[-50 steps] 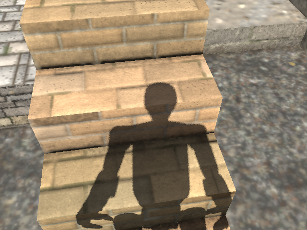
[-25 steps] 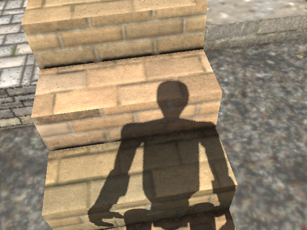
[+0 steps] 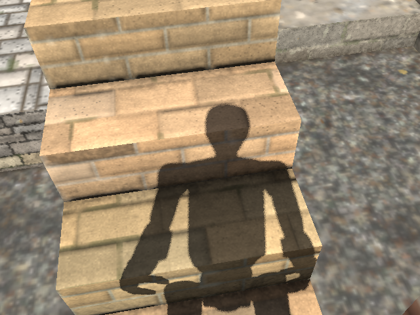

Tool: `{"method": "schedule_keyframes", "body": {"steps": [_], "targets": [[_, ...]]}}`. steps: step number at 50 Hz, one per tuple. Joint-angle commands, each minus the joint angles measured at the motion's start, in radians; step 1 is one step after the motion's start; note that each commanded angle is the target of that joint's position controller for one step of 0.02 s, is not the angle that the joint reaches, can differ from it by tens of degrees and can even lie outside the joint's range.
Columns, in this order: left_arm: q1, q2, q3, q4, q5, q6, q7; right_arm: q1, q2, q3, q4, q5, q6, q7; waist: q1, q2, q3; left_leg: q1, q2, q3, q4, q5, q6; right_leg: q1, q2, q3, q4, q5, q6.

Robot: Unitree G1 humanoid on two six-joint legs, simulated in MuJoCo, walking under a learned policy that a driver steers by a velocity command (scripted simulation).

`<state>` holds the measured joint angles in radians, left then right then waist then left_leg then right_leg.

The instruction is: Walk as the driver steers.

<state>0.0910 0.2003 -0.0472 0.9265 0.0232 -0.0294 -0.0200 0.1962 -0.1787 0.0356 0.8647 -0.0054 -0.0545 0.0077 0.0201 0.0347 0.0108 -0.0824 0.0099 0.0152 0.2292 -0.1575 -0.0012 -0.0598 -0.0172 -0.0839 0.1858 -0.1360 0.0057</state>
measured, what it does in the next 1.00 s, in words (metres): stands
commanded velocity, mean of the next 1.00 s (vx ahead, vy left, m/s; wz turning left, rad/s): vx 0.18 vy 0.00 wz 0.00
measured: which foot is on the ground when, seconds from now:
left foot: down 0.00-1.00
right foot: down 0.00-1.00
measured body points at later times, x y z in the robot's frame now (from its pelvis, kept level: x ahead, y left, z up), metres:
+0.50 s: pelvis +0.00 +0.01 +0.00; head +0.01 +0.01 +0.45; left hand +0.07 +0.24 -0.15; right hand +0.06 -0.22 -0.15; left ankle -0.02 +0.12 -0.75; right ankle -0.03 -0.12 -0.75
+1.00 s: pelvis -0.02 +0.02 +0.00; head -0.01 +0.02 +0.44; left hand -0.01 +0.24 -0.16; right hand -0.02 -0.20 -0.15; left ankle -0.02 +0.12 -0.75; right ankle -0.03 -0.12 -0.75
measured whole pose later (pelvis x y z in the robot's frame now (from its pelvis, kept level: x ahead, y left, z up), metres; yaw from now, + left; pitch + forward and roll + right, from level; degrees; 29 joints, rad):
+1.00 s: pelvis -0.02 +0.02 +0.00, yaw -1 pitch -2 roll -1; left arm 0.28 0.15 0.03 1.07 0.03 -0.02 0.01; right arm 0.37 -0.13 -0.03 0.95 -0.01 -0.03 -0.03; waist 0.02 0.01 0.04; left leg -0.12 0.00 0.04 0.35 -0.20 0.02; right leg -0.10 -0.03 -0.05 0.29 -0.16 0.03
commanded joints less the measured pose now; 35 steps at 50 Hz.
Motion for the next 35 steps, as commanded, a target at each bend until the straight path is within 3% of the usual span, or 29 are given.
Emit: {"method": "schedule_keyframes", "body": {"steps": [1,2,6,19,35], "targets": [[-0.010,0.092,0.024,-0.039,0.003,-0.022,0.026,0.020,-0.113,-0.031,-0.056,-0.017,-0.016,-0.017,0.001,-0.109,-0.075,0.036,0.128,-0.094,0.001,0.261,0.023,0.024,-0.100,0.084,-0.009,0.120,0.002],[-0.008,0.080,0.021,-0.038,0.004,-0.025,0.033,0.019,-0.118,-0.034,-0.056,-0.014,-0.017,-0.023,0.001,-0.079,-0.064,0.031,0.128,-0.093,0.001,0.256,0.025,0.017,-0.103,0.087,-0.013,0.109,0.003],[-0.019,0.088,0.027,-0.039,0.004,-0.024,0.035,0.006,-0.079,-0.026,-0.065,-0.007,-0.018,-0.025,0.000,-0.003,-0.045,0.011,0.124,-0.090,-0.008,0.260,0.021,0.019,-0.109,0.096,-0.014,0.112,0.001],[0.079,0.073,0.047,0.029,0.001,-0.016,0.029,0.094,-0.088,-0.052,-0.030,-0.006,-0.004,-0.027,-0.002,-0.014,-0.013,-0.011,0.120,-0.070,0.061,0.279,0.027,0.001,-0.102,0.088,0.047,0.118,0.009],[0.177,0.047,0.074,0.093,0.001,-0.001,0.032,0.191,-0.055,-0.077,0.024,-0.003,0.014,-0.035,-0.002,-0.022,0.041,-0.053,0.110,-0.066,0.063,0.169,0.026,-0.023,-0.099,0.098,0.054,0.057,0.012]]}}
Keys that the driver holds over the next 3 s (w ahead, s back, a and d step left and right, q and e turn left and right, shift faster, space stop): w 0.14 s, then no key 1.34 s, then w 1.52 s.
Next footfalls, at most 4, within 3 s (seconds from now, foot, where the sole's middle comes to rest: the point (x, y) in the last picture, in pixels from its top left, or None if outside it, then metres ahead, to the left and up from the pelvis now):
none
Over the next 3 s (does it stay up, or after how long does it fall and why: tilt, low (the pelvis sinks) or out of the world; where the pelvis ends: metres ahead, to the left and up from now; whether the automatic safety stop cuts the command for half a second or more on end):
stays up -0.01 0.00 0.00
